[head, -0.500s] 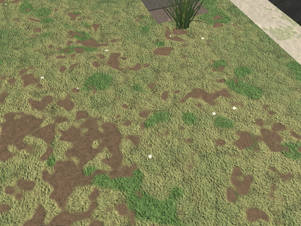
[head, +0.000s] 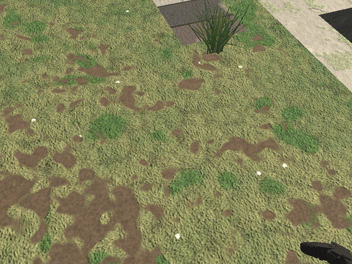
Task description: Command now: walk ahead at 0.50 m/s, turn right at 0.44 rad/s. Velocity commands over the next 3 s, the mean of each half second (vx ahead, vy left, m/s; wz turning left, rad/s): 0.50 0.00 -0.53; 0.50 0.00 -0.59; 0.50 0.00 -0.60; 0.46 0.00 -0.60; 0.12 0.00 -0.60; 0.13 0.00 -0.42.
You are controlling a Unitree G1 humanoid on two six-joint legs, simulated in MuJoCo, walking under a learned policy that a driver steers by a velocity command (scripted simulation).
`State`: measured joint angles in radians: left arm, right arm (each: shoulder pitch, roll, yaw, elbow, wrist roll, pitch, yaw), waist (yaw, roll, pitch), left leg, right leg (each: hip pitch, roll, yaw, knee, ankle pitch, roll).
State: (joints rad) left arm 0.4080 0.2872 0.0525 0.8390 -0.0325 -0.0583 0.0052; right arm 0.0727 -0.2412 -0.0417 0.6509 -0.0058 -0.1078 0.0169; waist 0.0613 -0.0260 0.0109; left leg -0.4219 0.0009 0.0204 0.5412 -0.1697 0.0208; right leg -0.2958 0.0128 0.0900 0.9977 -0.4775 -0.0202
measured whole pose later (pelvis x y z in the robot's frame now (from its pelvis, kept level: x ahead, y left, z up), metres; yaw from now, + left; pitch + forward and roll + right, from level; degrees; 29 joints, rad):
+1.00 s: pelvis +0.52 -0.14 +0.00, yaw -35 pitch +2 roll +1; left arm 0.37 0.30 0.07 0.72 -0.03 -0.02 0.02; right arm 0.08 -0.27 -0.05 0.70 -0.01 -0.12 0.02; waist 0.05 -0.03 0.01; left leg -0.42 -0.04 0.00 0.55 -0.17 0.02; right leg -0.29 0.07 0.17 1.04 -0.49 -0.03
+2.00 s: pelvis +0.88 -0.55 -0.01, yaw -71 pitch +2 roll +1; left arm 0.35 0.31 0.07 0.70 -0.03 -0.01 0.02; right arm 0.05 -0.28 -0.04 0.68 -0.02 -0.10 0.02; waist 0.06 -0.02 0.03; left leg -0.46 -0.02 0.01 0.57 -0.15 0.01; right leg -0.30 0.10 0.19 1.07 -0.56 0.00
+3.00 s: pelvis +0.91 -0.68 +0.02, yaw -101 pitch +1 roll -1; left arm 0.23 0.30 0.08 0.69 -0.01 0.01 0.02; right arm 0.33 -0.24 -0.05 0.77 0.00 -0.05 -0.01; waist -0.03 -0.03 -0.03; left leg -0.14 0.00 -0.01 0.39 -0.26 0.03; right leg -0.56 0.02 0.08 1.02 -0.26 0.02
